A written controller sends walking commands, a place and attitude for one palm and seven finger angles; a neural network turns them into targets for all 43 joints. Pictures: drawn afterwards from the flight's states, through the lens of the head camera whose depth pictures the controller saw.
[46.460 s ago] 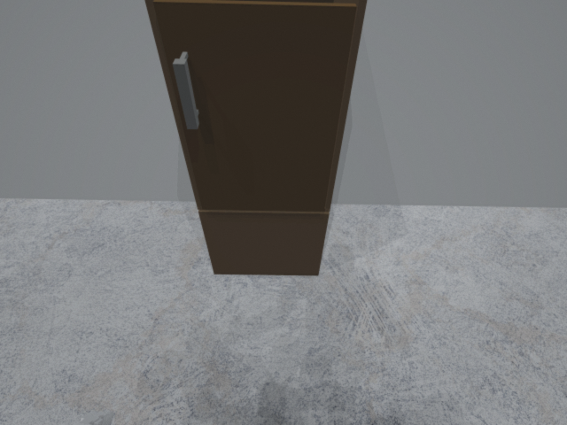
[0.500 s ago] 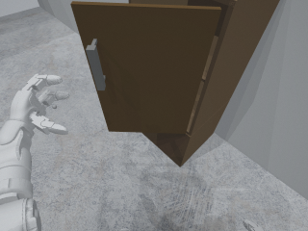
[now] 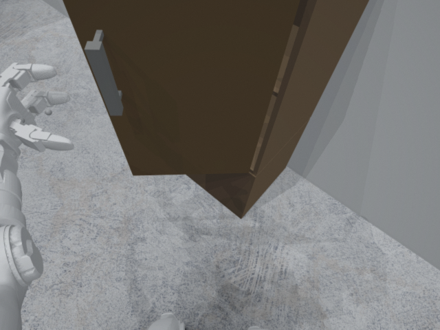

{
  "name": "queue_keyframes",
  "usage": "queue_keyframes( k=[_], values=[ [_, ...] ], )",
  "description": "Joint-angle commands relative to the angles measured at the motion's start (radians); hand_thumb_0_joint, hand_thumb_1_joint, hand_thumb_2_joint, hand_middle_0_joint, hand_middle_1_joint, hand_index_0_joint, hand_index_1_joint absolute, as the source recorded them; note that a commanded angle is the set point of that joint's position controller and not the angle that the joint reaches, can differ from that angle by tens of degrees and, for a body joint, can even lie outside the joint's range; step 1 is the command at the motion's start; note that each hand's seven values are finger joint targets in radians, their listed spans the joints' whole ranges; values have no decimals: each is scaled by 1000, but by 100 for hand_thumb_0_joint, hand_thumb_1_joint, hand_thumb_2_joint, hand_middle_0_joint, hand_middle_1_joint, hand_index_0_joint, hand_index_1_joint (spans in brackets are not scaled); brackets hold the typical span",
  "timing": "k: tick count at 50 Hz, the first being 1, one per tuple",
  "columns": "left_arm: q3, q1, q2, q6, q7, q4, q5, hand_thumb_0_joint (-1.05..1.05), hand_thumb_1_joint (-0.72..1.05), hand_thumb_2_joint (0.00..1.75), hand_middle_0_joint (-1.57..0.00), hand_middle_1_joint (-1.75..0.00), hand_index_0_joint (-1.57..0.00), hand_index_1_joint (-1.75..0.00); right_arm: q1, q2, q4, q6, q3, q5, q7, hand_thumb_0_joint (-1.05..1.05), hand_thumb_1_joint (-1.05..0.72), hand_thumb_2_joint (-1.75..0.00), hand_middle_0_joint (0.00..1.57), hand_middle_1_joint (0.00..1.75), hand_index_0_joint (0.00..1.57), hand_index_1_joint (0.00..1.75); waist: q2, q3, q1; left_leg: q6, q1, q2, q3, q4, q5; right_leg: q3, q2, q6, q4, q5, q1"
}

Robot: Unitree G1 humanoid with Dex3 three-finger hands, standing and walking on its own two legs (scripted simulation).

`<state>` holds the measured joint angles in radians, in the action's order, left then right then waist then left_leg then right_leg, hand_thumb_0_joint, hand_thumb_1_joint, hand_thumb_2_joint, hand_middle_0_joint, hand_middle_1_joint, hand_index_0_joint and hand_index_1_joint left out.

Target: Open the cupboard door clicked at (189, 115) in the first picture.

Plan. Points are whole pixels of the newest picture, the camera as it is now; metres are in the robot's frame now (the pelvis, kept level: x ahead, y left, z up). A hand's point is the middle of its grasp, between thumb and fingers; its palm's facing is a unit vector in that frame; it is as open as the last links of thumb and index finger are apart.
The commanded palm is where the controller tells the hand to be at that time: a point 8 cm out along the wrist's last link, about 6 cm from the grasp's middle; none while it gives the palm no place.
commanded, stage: move the hooked fingers beside the handle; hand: left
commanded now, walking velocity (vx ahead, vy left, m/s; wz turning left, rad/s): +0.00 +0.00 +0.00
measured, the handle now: (108, 75) +0.57 +0.20 +0.11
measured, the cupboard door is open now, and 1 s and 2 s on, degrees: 44 44 44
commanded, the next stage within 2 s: slide the fingers in behind the handle in 1.18 s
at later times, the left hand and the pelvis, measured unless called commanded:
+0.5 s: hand (63, 83) +0.52 +0.27 +0.13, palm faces +0.02 -1.00 +0.00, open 14.0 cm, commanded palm +0.50 +0.32 +0.12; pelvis +0.01 +0.00 -0.01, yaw -1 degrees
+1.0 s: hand (61, 92) +0.50 +0.27 +0.12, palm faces +0.03 -1.00 +0.01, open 14.0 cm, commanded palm +0.49 +0.32 +0.11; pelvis +0.02 +0.00 -0.01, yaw -1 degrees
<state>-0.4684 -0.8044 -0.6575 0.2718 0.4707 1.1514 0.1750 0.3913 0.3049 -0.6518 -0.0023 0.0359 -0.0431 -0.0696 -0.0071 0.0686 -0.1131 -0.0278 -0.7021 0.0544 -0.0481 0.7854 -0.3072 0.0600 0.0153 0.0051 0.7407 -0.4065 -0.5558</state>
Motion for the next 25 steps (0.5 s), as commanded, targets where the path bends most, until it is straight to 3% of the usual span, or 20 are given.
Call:
queue_keyframes(
  k=[1,3,4,7,8,9,10,14,16,17,18,25],
  values=[
    [-23,-501,-315,72,6,-182,16,0,-50,30,-30,-120,-30,-120,112,184,59,16,-73,5,-19,0,-90,-90,20,30,20,30,-134,365,-27,-16,428,-21,94,-45,248,-30,43,6,-99,266,-99],
    [-42,-508,-343,71,7,-177,13,0,-50,30,-30,-120,-30,-120,124,187,60,9,-74,8,-20,0,-90,-90,20,30,20,30,-155,404,-19,-14,441,-21,95,-38,275,-29,44,8,-88,282,-98],
    [-25,-507,-325,64,6,-164,10,0,-50,30,-30,-120,-30,-120,127,184,58,6,-73,9,-18,0,-90,-90,20,30,20,30,-162,400,-24,-14,441,-21,94,-34,284,-27,44,8,-88,286,-106],
    [-53,-514,-368,52,-3,-121,2,0,-50,30,-30,-120,-30,-120,148,190,61,-8,-70,12,-18,0,-90,-90,20,30,20,30,-112,386,-26,-20,395,-21,94,-25,288,-28,48,6,-82,295,-97],
    [-59,-536,-391,53,-7,-130,-10,0,-50,30,-30,-120,-30,-120,149,191,62,-12,-72,11,-17,0,-90,-90,20,30,20,30,-137,402,-26,-19,401,-19,92,-23,290,-32,46,3,-80,300,-100],
    [-44,-537,-374,49,-9,-120,-14,0,-50,30,-30,-120,-30,-120,151,188,63,-15,-71,11,-15,0,-90,-90,20,30,20,30,-149,398,-34,-19,402,-20,87,-19,284,-33,46,1,-84,295,-111],
    [-68,-543,-410,50,-14,-110,-24,0,-50,30,-30,-120,-30,-120,159,192,62,-21,-71,13,-15,0,-90,-90,20,30,20,30,-145,390,-31,-17,389,-17,93,-16,284,-31,47,3,-80,291,-116],
    [-63,-599,-430,57,-20,-89,-41,0,-50,30,-30,-120,-30,-120,175,193,63,-32,-67,17,-15,0,-90,-90,20,30,20,30,-173,413,-48,-16,397,-14,98,0,292,-30,51,2,-71,283,-144],
    [-59,-624,-443,48,-20,-48,-49,0,-50,30,-30,-120,-30,-120,187,197,60,-38,-64,17,-17,0,-90,-90,20,30,20,30,-131,381,-67,-21,355,-12,98,5,267,-33,51,-2,-74,271,-149],
    [-58,-639,-445,51,-21,-52,-48,0,-50,30,-30,-120,-30,-120,193,198,61,-39,-62,18,-20,0,-90,-90,20,30,20,30,-139,388,-69,-21,365,-12,101,9,287,-30,54,1,-67,283,-153],
    [-37,-674,-432,51,-18,-72,-54,0,-50,30,-30,-120,-30,-120,196,197,59,-40,-63,19,-18,0,-90,-90,20,30,20,30,-193,423,-75,-17,395,-11,101,15,306,-33,51,-1,-64,292,-169],
    [-57,-560,-410,31,-9,-73,-47,0,-50,30,-30,-120,-30,-120,222,192,72,-64,-69,28,-2,0,-90,-90,20,30,20,30,-186,483,-42,-11,434,-6,101,31,418,-18,61,2,-46,364,-153]
  ],
)
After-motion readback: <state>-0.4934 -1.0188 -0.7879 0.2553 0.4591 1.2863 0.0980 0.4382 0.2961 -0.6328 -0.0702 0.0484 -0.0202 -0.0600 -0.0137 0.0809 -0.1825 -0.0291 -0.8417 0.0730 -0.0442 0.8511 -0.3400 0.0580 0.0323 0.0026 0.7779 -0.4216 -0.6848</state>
